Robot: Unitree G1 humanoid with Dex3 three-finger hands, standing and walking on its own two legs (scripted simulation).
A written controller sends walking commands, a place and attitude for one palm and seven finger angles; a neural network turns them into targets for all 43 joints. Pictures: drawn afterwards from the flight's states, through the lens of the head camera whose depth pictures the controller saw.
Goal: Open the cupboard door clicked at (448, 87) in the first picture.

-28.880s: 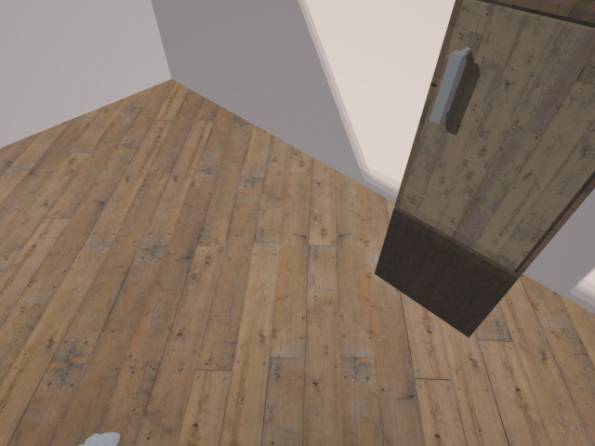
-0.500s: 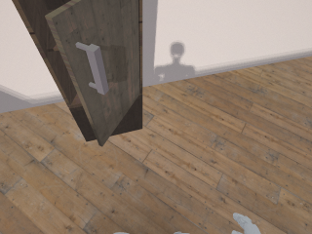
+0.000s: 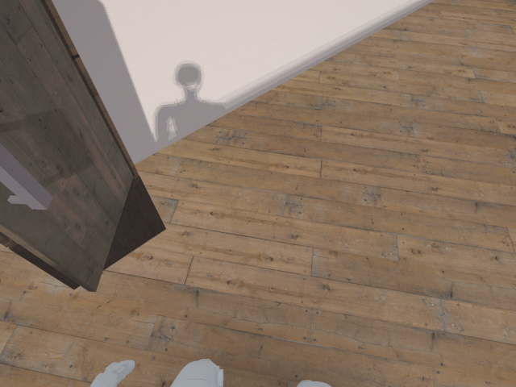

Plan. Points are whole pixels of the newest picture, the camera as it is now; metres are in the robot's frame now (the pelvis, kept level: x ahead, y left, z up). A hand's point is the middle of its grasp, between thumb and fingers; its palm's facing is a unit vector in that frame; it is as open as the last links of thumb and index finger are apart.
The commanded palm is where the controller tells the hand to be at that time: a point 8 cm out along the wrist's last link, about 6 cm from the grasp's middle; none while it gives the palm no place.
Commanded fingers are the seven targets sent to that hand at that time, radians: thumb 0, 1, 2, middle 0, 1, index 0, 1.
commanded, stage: walk to a spot facing it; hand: left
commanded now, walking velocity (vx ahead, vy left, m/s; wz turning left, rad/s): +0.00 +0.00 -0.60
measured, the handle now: out of the picture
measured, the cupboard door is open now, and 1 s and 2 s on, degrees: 48 48 48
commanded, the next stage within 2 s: turn to face it in 1.90 s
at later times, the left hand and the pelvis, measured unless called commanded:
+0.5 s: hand (185, 332) +0.22 +0.14 -0.16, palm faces -0.33 -0.92 -0.23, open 7.4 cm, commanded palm none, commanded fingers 0.00 0.90 0.90 -0.20 -0.30 -0.20 -0.30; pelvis +0.04 -0.01 -0.01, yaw -19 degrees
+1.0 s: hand (233, 249) +0.39 +0.07 -0.16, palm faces -0.53 -0.83 -0.17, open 7.4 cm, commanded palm none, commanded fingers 0.00 0.90 0.90 -0.20 -0.30 -0.20 -0.30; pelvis +0.22 -0.06 +0.01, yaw -35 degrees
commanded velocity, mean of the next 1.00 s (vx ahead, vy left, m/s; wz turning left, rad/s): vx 0.27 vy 0.00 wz -0.52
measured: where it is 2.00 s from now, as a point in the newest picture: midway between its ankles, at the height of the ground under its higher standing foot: (364, 272)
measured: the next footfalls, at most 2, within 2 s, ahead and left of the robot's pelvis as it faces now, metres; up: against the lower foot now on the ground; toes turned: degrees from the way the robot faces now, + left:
left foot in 0.12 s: +0.07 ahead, +0.14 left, +0.00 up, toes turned -2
right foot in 0.46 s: +0.04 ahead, -0.13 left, +0.00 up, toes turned -24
